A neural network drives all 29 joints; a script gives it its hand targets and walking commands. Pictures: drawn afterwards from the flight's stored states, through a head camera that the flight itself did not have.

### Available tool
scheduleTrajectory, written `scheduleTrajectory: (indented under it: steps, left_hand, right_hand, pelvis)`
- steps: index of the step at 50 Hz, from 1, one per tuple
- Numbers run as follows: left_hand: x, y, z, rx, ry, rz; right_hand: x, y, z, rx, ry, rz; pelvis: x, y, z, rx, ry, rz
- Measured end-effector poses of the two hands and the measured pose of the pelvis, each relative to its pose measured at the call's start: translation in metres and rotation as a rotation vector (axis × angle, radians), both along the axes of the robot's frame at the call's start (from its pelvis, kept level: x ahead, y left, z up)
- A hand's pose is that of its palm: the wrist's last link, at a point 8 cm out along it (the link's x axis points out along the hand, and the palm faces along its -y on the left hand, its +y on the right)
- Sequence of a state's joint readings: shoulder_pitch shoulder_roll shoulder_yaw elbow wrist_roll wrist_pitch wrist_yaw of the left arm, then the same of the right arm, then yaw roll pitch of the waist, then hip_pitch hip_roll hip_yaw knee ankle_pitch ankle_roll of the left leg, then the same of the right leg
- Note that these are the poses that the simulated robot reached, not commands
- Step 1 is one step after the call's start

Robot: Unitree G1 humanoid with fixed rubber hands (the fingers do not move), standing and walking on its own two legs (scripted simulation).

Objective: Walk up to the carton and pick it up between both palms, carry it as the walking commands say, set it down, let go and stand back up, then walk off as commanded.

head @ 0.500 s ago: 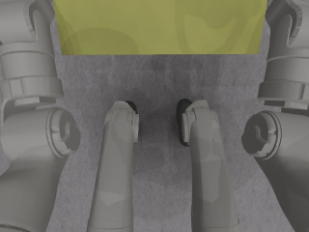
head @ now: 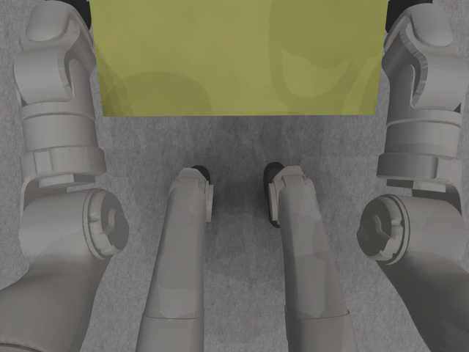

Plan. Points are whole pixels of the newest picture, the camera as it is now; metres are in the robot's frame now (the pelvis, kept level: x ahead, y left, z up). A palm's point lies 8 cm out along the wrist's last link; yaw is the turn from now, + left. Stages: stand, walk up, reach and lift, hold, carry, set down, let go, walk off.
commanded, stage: reach and lift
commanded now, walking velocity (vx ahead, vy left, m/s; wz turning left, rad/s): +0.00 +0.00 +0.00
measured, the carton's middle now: (237, 25) +0.53 +0.01 -0.16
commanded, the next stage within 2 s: none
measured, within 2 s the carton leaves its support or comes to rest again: neither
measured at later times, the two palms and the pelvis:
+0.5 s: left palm out of the picture +0.50 +0.21 +0.01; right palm out of the picture +0.50 -0.18 +0.01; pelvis +0.03 +0.01 +0.05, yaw +0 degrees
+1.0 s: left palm out of the picture +0.48 +0.21 +0.09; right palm out of the picture +0.48 -0.18 +0.10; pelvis +0.14 +0.01 +0.14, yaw -1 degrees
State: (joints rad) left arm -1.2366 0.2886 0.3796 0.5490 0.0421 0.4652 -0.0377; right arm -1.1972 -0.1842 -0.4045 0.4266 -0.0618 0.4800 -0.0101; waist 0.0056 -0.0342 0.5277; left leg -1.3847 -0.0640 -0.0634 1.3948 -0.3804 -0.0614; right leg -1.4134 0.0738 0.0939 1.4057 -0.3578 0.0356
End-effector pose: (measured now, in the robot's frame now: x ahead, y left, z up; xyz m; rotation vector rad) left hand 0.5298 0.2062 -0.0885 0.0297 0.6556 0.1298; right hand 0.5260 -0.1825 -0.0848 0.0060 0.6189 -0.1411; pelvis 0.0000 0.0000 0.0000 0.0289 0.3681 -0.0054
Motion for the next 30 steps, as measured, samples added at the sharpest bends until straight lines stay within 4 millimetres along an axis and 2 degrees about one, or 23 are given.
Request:
scheduleTrajectory:
  steps: [12,19,24,30]
  left_hand:
    - [-0.011,0.004,0.038,-0.010,-0.014,0.001]
    - [-0.019,0.001,0.060,-0.003,0.022,-0.014]
    - [-0.025,0.003,0.092,-0.008,0.019,-0.009]
    - [-0.033,0.005,0.139,-0.015,0.047,0.003]
  right_hand:
    - [-0.013,0.004,0.036,0.012,-0.014,-0.011]
    - [-0.026,0.001,0.059,-0.002,0.023,-0.014]
    - [-0.031,0.003,0.090,0.012,0.020,-0.017]
    - [-0.032,0.005,0.139,0.010,0.047,0.002]
  pelvis:
    - [0.008,0.001,0.028,-0.008,-0.043,0.008]
    - [0.017,0.004,0.041,-0.008,0.009,0.003]
    - [0.030,0.006,0.052,-0.008,0.052,0.000]
    - [0.060,0.007,0.071,-0.011,0.140,0.006]
